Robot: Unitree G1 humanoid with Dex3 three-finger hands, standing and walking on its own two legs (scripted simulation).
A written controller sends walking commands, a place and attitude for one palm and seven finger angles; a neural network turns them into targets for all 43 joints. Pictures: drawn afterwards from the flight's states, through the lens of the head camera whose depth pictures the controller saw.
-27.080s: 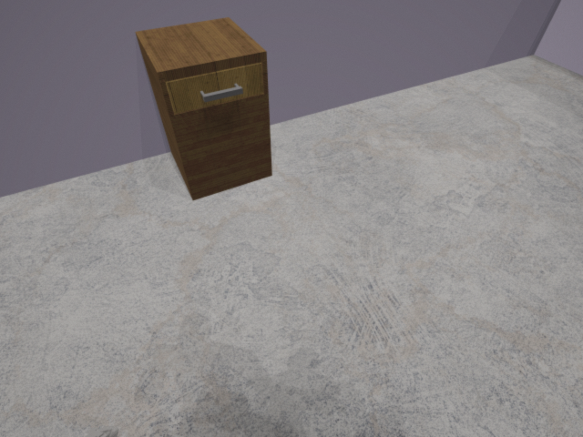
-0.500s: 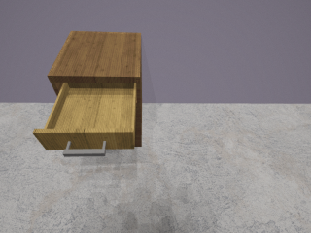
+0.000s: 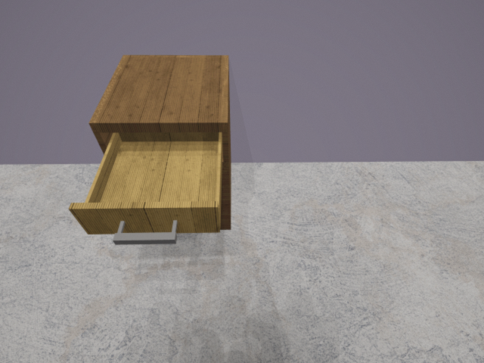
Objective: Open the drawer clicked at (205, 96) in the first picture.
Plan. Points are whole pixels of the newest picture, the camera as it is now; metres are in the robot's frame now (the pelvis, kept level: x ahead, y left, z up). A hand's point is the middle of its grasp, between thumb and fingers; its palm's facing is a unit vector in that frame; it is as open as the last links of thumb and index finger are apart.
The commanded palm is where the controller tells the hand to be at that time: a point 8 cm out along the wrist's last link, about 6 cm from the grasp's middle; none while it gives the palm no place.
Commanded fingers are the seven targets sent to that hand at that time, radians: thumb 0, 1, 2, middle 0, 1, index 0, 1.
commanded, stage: let the arm hang, fingers relaxed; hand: left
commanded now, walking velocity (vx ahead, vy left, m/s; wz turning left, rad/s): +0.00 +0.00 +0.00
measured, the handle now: (147, 231) +0.46 +0.28 -0.23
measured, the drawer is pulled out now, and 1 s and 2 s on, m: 0.30 0.30 0.30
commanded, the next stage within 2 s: look to check the result in 0.34 s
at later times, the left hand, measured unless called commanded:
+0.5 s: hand out of the picture -0.02 +0.14 -0.18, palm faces +0.04 -0.99 -0.15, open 7.3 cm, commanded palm none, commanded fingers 0.00 0.90 0.90 -0.20 -0.30 -0.20 -0.30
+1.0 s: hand out of the picture +0.00 +0.13 -0.18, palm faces +0.04 -0.99 -0.16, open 7.3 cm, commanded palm none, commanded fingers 0.00 0.90 0.90 -0.20 -0.30 -0.20 -0.30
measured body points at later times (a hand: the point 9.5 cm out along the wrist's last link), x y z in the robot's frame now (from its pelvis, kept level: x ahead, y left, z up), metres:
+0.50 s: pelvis +0.01 -0.01 +0.00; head +0.03 +0.00 +0.45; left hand -0.02 +0.19 -0.17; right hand -0.03 -0.21 -0.16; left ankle +0.00 +0.07 -0.74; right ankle +0.01 -0.13 -0.74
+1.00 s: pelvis +0.02 -0.02 +0.00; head +0.04 -0.02 +0.45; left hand +0.00 +0.18 -0.16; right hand -0.01 -0.22 -0.16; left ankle +0.00 +0.07 -0.74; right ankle +0.01 -0.13 -0.74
